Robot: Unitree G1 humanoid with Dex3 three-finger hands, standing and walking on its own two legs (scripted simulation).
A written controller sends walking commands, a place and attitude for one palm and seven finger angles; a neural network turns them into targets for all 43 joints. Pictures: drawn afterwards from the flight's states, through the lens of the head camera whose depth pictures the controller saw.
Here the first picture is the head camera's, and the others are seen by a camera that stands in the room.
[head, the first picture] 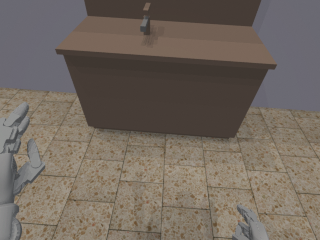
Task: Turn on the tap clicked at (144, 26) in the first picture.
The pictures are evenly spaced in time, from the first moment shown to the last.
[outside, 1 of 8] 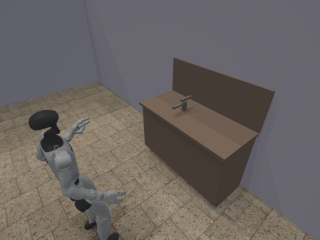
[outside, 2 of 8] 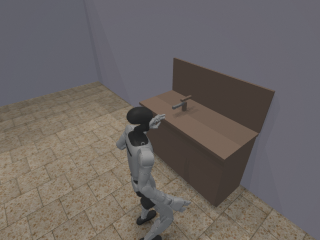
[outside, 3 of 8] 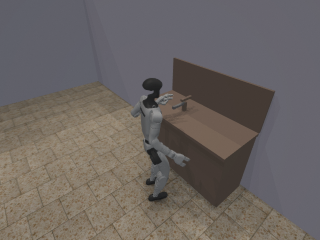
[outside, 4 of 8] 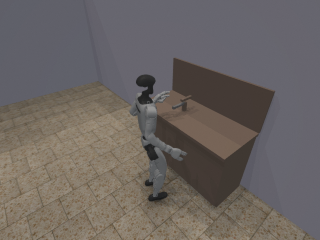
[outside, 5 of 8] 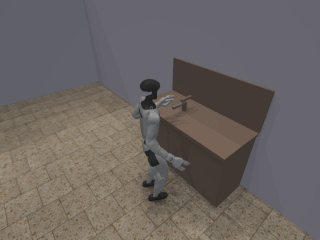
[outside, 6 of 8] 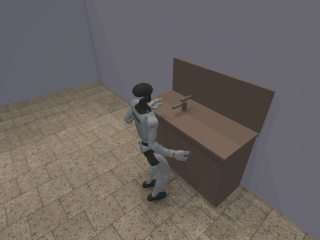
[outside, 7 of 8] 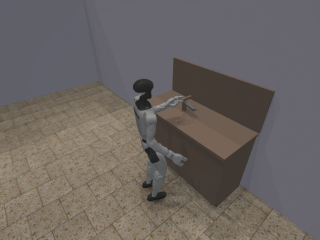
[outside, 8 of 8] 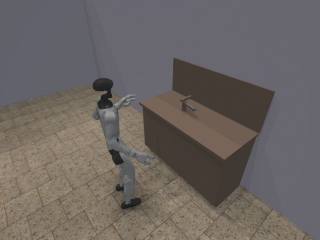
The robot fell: no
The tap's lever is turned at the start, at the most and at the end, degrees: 0 81 81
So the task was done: yes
